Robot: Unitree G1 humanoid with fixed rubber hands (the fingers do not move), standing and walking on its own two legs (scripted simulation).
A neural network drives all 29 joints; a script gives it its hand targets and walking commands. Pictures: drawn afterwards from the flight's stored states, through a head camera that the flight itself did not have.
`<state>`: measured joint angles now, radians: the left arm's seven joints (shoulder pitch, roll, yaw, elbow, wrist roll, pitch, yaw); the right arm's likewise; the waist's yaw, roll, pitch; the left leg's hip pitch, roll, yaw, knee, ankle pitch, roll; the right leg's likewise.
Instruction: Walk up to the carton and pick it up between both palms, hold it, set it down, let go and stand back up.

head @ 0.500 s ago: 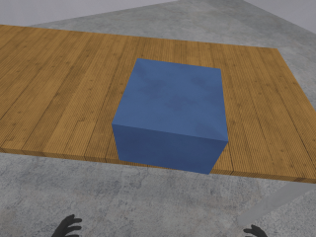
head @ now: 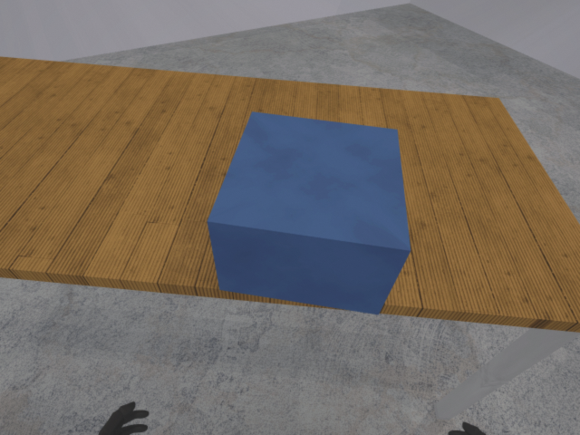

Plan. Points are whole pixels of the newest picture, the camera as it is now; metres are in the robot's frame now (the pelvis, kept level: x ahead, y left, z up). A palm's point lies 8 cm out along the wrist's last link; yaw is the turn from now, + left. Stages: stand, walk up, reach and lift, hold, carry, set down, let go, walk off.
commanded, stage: stand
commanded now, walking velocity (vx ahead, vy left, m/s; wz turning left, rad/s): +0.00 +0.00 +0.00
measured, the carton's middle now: (311, 207) +0.48 -0.03 +0.04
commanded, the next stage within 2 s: none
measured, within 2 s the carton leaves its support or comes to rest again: neither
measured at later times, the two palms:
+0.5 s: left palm out of the picture +0.09 +0.25 -0.11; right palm out of the picture +0.08 -0.28 -0.10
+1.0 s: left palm out of the picture +0.08 +0.25 -0.11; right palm out of the picture +0.06 -0.28 -0.10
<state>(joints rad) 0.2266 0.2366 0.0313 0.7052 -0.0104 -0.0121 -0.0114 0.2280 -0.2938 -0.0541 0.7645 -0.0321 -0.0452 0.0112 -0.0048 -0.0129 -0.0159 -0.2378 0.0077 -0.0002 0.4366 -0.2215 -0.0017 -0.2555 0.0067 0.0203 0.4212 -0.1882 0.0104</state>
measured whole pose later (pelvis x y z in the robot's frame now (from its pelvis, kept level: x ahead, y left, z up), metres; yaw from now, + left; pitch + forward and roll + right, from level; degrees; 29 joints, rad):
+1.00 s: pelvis -0.03 +0.00 +0.00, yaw +0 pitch -1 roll +0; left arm 0.23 0.24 0.03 0.80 -0.01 -0.02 -0.01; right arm 0.24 -0.29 -0.05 0.87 -0.03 -0.05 0.01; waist 0.00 -0.01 -0.02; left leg -0.24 0.01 0.00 0.44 -0.18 0.00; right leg -0.26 0.01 0.02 0.42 -0.15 0.01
